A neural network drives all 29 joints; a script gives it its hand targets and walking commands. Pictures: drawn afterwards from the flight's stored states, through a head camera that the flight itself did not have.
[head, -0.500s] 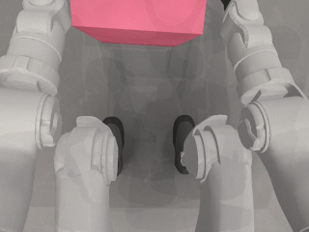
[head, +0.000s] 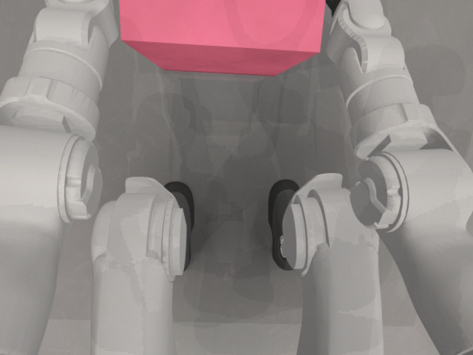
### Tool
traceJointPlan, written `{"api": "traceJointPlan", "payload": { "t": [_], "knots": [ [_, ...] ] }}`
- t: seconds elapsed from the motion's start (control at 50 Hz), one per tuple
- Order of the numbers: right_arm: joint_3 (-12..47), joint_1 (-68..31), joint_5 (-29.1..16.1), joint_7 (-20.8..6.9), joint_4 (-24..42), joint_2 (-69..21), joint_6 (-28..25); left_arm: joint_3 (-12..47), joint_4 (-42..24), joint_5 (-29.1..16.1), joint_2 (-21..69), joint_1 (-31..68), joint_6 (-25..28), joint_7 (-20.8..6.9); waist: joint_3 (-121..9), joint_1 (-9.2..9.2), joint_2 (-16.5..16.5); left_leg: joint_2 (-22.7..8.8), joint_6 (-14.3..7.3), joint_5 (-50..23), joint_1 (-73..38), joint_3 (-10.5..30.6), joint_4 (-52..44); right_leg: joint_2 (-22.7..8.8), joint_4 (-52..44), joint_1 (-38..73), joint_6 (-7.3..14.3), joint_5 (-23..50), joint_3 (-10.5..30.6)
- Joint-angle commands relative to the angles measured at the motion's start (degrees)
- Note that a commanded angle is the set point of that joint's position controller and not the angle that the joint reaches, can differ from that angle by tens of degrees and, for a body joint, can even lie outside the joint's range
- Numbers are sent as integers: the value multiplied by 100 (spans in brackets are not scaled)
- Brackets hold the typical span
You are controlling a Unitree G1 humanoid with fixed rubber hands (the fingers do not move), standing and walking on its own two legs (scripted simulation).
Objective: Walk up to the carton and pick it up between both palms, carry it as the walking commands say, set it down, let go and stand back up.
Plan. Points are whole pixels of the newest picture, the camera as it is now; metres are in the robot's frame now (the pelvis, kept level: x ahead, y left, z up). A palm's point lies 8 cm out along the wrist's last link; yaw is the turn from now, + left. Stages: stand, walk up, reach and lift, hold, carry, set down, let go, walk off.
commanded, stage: reach and lift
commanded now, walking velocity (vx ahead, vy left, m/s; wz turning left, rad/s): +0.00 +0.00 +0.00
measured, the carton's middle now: out of the picture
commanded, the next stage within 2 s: none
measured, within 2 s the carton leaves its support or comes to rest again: leaves its support in 0.36 s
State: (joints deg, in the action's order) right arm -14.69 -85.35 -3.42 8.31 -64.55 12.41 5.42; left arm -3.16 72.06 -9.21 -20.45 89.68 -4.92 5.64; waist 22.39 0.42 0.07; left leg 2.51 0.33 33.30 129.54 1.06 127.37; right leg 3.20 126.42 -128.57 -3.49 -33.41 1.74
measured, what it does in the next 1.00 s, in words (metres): stands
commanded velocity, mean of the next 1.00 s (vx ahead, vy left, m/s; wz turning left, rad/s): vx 0.00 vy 0.00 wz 0.00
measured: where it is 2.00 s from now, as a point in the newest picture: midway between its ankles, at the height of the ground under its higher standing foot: (232, 240)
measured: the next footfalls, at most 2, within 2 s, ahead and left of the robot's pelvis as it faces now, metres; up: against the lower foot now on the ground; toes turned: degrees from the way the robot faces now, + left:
none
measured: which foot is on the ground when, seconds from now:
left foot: down 0.00-1.00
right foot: down 0.00-1.00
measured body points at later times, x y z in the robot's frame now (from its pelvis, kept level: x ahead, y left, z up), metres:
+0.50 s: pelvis +0.00 +0.00 +0.00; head +0.36 +0.01 +0.27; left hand +0.56 +0.16 -0.16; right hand +0.55 -0.15 -0.16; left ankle +0.11 +0.12 -0.33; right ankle +0.11 -0.13 -0.33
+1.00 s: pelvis +0.01 +0.00 +0.04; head +0.35 +0.02 +0.33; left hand +0.57 +0.16 -0.09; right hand +0.55 -0.15 -0.09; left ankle +0.11 +0.12 -0.33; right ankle +0.11 -0.13 -0.33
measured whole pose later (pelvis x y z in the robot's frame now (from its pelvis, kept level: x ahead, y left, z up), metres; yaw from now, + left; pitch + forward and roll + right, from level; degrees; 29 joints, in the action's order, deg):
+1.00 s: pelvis +0.01 +0.00 +0.04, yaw +0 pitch +44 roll -2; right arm -26.4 -72.7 5.7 6.6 -42.0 4.3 17.7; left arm -18.2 50.6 6.2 -11.1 78.1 -17.0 4.4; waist 6.1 0.9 -0.5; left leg 5.8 2.3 32.0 129.9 3.6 118.2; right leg 5.4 117.3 -128.6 -4.2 -32.8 2.4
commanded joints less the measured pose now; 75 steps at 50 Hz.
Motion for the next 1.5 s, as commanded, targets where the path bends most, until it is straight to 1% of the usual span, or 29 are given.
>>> {"api": "traceJointPlan", "payload": {
  "t": [0.0,0.04,0.1,0.16,0.22,0.32,0.4,0.44,0.48,0.54,0.62,0.68,0.74,0.86,0.96,1.16,1.28,1.48],
  "knots": [
    [1109,-2668,10,-1520,1059,-4868,118,772,-1425,61,5192,2652,-61,-1555,-6297,155,3,437,-21,-1783,-2739,-221,-948,414,-696,2750,246,1870,-626],
    [1121,-2561,-15,-1632,1110,-5107,191,782,-1562,76,5395,2581,-118,-1642,-6273,108,48,435,-28,-1910,-2714,-234,-911,426,-664,2678,261,1967,-624],
    [1149,-2458,-61,-1714,1154,-5364,265,786,-1750,128,5529,2504,-174,-1698,-6294,23,74,432,-44,-2023,-2695,-240,-883,446,-638,2555,271,2031,-613],
    [1251,-2502,-157,-1734,1280,-5438,285,776,-1861,174,5555,2412,-212,-1699,-6353,-89,87,423,-56,-2099,-2741,-251,-868,456,-624,2510,263,2054,-598],
    [1393,-2630,-277,-1714,1454,-5456,276,796,-1975,197,5578,2385,-235,-1682,-6538,-159,84,413,-60,-2175,-2860,-268,-857,467,-622,2573,244,2101,-596],
    [1615,-2810,-456,-1635,1722,-5525,283,1005,-2388,109,5635,2612,-251,-1639,-7174,-152,132,407,-33,-2335,-3256,-320,-859,487,-645,2861,217,2242,-622],
    [1822,-2999,-586,-1567,2012,-5651,343,1269,-2848,-45,5744,2906,-294,-1586,-7981,-122,215,428,6,-2518,-3770,-377,-906,504,-698,3223,200,2378,-668],
    [1925,-3131,-621,-1537,2182,-5705,392,1339,-2960,-84,5840,2962,-353,-1561,-8350,-129,245,451,17,-2559,-3995,-407,-953,510,-746,3391,191,2384,-698],
    [1966,-3260,-585,-1516,2298,-5729,453,1299,-2892,-41,5954,2903,-440,-1556,-8503,-131,239,473,15,-2469,-4050,-426,-1021,512,-820,3468,185,2281,-717],
    [1910,-3368,-409,-1507,2386,-5760,548,1080,-2564,154,6173,2623,-598,-1603,-8400,-103,192,503,-7,-2167,-3851,-447,-1148,513,-967,3448,180,2017,-727],
    [1732,-3353,-119,-1505,2443,-5794,662,781,-2230,403,6453,2325,-779,-1720,-8148,12,108,526,-27,-1792,-3439,-469,-1321,515,-1170,3410,187,1744,-728],
    [1660,-3347,6,-1511,2538,-5838,754,729,-2286,470,6576,2371,-879,-1785,-8238,106,98,536,-15,-1702,-3379,-485,-1435,516,-1301,3477,197,1708,-733],
    [1650,-3324,63,-1524,2613,-5920,847,755,-2420,501,6647,2471,-955,-1792,-8469,145,140,551,14,-1738,-3489,-503,-1541,521,-1410,3555,200,1753,-747],
    [1611,-3133,154,-1617,2625,-6100,987,691,-2491,716,6761,2314,-1049,-1735,-8667,69,243,582,51,-1937,-3737,-511,-1747,542,-1594,3425,174,1860,-766],
    [1639,-2919,184,-1699,2679,-6226,1054,686,-2603,859,6881,2076,-1093,-1684,-8866,12,256,598,68,-2244,-3969,-504,-1885,564,-1720,3356,136,2064,-784],
    [1900,-2604,104,-1728,2950,-6381,1163,1049,-3037,762,7122,1882,-1192,-1631,-9427,93,323,633,142,-2656,-4480,-474,-2150,595,-1989,3563,96,2383,-807],
    [1894,-2508,160,-1719,2948,-6466,1241,1053,-3045,785,7240,1799,-1276,-1625,-9420,131,351,659,170,-2448,-4514,-478,-2388,605,-2228,3672,91,2240,-792],
    [1596,-2356,428,-1753,2681,-6656,1368,646,-2753,1082,7339,1608,-1391,-1692,-9035,82,266,688,139,-1875,-4384,-514,-2859,633,-2718,3814,84,1793,-753]
  ]
}}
